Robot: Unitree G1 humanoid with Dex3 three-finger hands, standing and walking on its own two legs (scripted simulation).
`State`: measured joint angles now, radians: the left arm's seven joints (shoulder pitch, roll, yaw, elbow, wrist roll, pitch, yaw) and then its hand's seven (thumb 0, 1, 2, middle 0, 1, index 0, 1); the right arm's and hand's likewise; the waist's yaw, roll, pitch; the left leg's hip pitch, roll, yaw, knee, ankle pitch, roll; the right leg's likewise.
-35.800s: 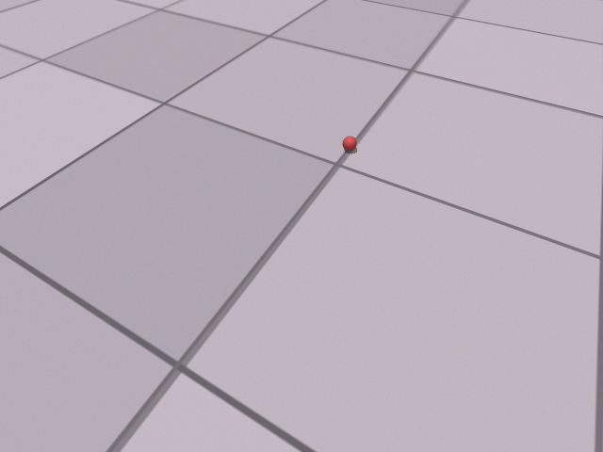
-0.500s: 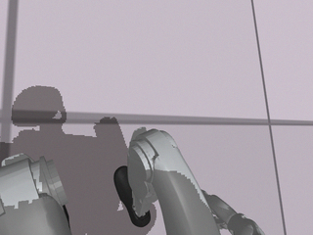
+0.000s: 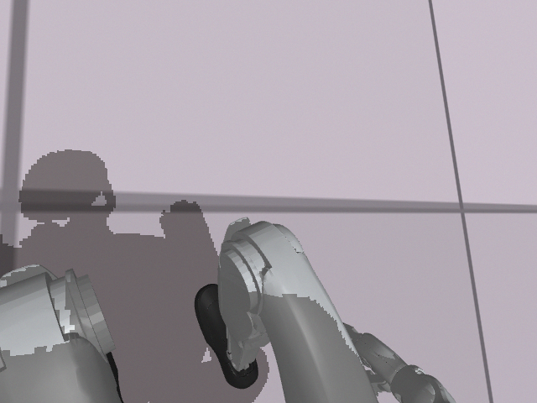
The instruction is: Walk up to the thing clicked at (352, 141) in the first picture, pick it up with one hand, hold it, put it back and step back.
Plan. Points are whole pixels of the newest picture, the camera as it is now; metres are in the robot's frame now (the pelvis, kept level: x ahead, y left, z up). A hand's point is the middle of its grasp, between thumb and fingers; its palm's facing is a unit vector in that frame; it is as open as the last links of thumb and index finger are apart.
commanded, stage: close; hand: left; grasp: from above
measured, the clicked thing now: out of the picture +0.41 +0.41 -0.27
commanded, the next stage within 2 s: settle in 0.88 s
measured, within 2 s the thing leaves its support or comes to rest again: leaves its support in 1.16 s
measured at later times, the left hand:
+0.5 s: hand out of the picture +0.39 +0.39 -0.25, palm faces -0.41 -0.21 -0.89, open 10.0 cm
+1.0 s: hand out of the picture +0.39 +0.39 -0.24, palm faces -0.42 -0.21 -0.88, open 9.1 cm
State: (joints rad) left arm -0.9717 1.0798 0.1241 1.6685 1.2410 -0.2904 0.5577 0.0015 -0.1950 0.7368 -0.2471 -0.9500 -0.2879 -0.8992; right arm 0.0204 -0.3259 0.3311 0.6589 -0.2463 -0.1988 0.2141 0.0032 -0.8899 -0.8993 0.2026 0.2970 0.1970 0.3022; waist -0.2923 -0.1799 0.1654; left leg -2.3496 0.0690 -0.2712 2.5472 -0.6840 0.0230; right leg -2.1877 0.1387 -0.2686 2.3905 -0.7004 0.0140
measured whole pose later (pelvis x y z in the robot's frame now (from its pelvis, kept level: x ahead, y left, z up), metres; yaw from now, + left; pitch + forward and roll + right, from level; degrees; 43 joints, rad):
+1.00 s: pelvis +0.00 +0.00 +0.00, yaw +0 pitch +25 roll -15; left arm -0.95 1.08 0.15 1.64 1.23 -0.30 0.55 -0.04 0.13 0.39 -0.57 -0.63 -0.74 -0.60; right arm 0.03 -0.33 0.33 0.65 -0.25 -0.21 0.22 0.00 -0.89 -0.90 0.20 0.30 0.20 0.30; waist -0.29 -0.18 0.17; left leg -2.35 0.07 -0.28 2.55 -0.69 0.02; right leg -2.19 0.14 -0.27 2.39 -0.70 0.01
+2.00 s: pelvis +0.00 +0.00 +0.04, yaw +6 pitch +32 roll -11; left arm -0.87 0.85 0.09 1.23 1.15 -0.21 0.22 -0.03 0.09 0.42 -0.62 -0.60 -0.80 -0.57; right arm 0.14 -0.29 0.13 0.68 -0.11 -0.02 0.14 0.00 -0.91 -0.90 0.20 0.30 0.20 0.30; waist -0.18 -0.03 -0.02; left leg -2.32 0.05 -0.15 2.37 -0.63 0.03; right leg -2.18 0.09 -0.17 2.29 -0.70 0.00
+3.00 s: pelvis +0.01 +0.01 +0.32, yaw +15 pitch +21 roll -5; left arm -0.37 0.55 -0.09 0.75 0.98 -0.05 0.07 0.02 0.05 0.57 -0.51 -0.74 -0.72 -0.73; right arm 0.19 -0.23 0.01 0.71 0.04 -0.01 -0.03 0.01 -0.91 -0.90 0.20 0.30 0.20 0.30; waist -0.07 0.04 -0.16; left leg -1.29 0.03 -0.04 1.42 -0.50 0.03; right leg -1.19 0.07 -0.04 1.36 -0.54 0.01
